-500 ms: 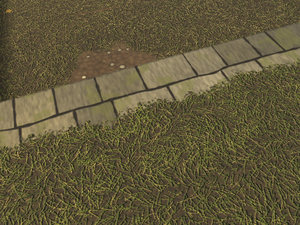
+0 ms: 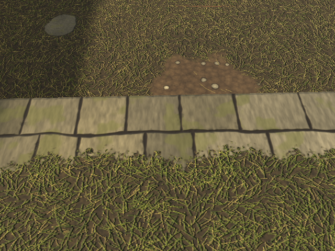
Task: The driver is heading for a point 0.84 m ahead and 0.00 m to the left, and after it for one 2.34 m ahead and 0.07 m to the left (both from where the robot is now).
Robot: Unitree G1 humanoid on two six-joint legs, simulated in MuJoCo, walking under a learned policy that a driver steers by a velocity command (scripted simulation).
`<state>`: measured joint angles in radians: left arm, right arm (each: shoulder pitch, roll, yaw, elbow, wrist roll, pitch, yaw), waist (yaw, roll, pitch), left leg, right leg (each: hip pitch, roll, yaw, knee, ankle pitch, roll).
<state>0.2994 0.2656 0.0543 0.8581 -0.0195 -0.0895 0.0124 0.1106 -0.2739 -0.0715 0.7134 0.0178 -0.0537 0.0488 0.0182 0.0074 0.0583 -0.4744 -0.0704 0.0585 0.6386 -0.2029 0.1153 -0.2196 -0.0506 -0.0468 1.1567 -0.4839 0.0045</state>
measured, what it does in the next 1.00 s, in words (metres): walks ahead: right foot, then left foot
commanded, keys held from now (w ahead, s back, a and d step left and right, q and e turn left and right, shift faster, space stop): w+q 0.22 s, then w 0.16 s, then no key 0.62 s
